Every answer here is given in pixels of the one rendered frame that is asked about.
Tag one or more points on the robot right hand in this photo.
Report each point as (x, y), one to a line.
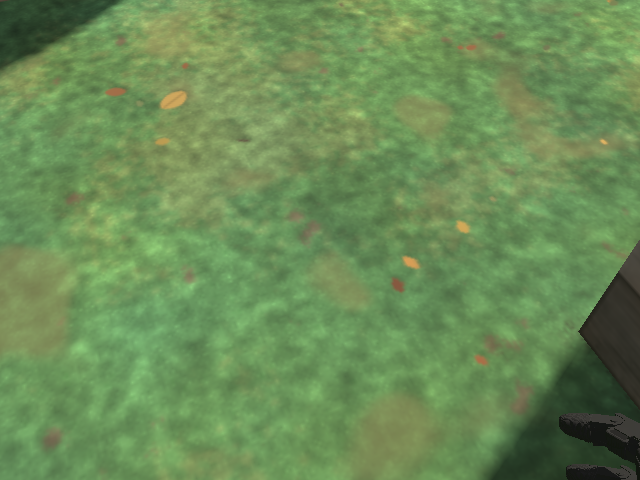
(620, 434)

